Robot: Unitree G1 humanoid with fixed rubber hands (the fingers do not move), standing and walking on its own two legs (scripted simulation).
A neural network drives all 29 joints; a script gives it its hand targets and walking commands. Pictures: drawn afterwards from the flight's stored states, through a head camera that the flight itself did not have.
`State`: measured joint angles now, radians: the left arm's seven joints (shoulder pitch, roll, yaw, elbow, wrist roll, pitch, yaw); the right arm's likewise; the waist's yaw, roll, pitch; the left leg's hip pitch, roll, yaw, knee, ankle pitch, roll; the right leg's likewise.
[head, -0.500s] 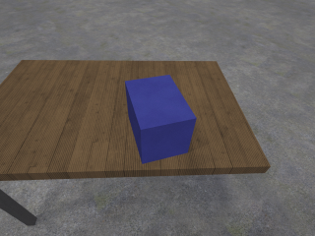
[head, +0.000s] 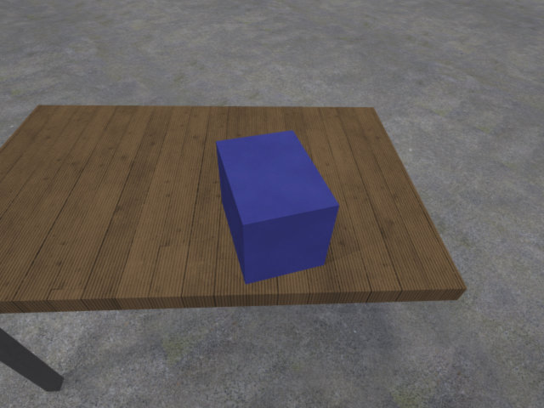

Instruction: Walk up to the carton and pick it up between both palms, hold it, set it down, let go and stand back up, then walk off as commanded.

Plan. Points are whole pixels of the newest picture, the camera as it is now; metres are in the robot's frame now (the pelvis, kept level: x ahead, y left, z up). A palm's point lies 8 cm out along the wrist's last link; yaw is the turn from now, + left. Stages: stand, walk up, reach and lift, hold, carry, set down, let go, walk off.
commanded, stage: walk up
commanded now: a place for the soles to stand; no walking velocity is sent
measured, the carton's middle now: (270, 203) +0.54 +0.03 -0.02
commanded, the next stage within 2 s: reach and lift in 0.20 s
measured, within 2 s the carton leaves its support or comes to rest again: neither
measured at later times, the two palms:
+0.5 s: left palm (115, 402) +0.18 +0.24 -0.08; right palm out of the picture +0.17 -0.28 -0.08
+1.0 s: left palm out of the picture +0.14 +0.24 -0.05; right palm out of the picture +0.12 -0.28 -0.06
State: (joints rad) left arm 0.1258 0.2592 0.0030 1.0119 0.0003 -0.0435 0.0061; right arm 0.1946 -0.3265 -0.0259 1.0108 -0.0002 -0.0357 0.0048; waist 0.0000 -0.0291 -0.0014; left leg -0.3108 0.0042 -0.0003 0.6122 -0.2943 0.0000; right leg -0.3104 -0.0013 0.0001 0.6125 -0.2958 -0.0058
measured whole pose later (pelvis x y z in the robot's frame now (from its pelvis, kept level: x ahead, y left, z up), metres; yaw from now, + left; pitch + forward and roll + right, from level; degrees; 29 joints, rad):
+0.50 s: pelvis -0.01 +0.00 +0.00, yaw +0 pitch -2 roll +0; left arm 0.05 0.26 0.01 0.50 0.00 0.40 0.04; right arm -0.03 -0.31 -0.10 0.93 0.00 -0.11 0.11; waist 0.00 -0.03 0.10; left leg -0.31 0.00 0.00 0.64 -0.30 0.00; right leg -0.31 0.00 0.00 0.65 -0.30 0.00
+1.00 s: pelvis -0.03 -0.01 +0.00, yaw +0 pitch -4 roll +1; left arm 0.22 0.26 0.01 0.39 0.00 0.16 0.13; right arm 0.22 -0.31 -0.09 0.66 0.00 -0.19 0.19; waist 0.00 -0.03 0.08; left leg -0.25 0.00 0.00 0.56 -0.24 -0.01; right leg -0.27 0.00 0.00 0.61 -0.26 -0.02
